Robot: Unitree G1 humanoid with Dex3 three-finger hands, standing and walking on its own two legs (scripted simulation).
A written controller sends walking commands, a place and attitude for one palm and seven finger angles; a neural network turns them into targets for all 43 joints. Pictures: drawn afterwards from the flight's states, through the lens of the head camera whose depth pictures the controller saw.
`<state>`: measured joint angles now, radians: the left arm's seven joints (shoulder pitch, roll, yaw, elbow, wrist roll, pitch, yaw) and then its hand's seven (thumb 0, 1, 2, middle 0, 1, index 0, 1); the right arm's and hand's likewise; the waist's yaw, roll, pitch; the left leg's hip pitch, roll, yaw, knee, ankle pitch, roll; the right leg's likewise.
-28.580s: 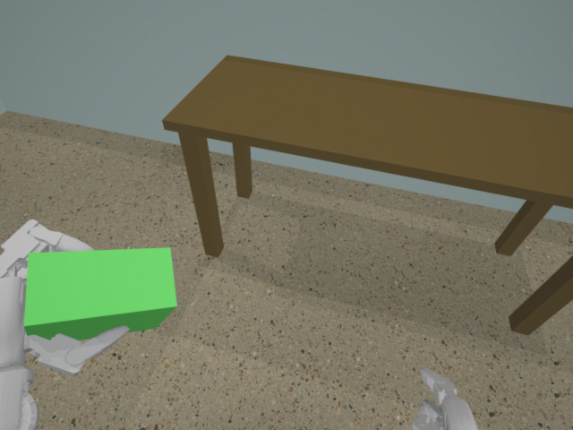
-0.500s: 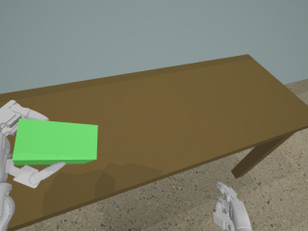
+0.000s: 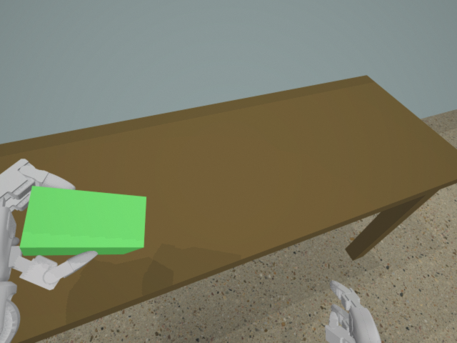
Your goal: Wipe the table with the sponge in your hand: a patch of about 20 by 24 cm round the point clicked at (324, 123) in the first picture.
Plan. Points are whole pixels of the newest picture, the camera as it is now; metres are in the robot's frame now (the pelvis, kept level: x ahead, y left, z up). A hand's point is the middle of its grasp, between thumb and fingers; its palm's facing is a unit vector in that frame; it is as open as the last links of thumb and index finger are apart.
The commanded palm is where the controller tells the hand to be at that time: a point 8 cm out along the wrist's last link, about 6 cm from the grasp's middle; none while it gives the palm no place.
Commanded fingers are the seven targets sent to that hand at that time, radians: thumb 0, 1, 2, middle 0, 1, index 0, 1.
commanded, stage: look again from close up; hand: left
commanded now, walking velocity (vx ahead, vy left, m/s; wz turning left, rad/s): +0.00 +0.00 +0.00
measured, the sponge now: (103, 226) +0.24 +0.20 +0.13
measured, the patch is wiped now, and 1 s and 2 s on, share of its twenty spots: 0.00 0.00 0.00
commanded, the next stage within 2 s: come to a stop and stand still in 0.20 s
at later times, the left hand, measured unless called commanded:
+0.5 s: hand (77, 226) +0.22 +0.22 +0.15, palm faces +0.35 -0.86 -0.39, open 10.7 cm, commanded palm +0.17 +0.26 +0.17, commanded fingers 0.00 0.10 1.30 -1.20 -1.60 -1.20 -1.60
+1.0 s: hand (72, 217) +0.24 +0.24 +0.13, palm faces +0.32 -0.83 -0.46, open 10.7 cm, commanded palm +0.18 +0.27 +0.17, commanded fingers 0.00 0.10 1.30 -1.20 -1.60 -1.20 -1.60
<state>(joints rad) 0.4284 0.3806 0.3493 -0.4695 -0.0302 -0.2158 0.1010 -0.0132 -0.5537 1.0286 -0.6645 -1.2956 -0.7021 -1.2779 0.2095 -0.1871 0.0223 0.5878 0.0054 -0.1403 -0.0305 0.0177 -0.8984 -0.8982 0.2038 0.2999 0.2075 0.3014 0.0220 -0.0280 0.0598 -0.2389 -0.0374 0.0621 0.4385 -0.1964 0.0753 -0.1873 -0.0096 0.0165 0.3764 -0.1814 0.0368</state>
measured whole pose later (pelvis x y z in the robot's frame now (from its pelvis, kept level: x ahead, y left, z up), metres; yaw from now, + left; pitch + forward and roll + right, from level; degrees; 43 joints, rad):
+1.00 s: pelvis +0.02 -0.01 +0.00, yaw +0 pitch +1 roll -1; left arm 0.45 0.43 0.37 -0.51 -0.01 -0.13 0.10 -0.01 -0.56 1.03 -0.67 -1.29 -0.70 -1.28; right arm 0.19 -0.21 0.02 0.56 0.00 -0.11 -0.02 0.02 -0.90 -0.90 0.20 0.30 0.21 0.30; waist 0.02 -0.06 0.09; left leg -0.27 -0.02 0.06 0.51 -0.25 0.06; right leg -0.23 0.01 0.02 0.46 -0.25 0.02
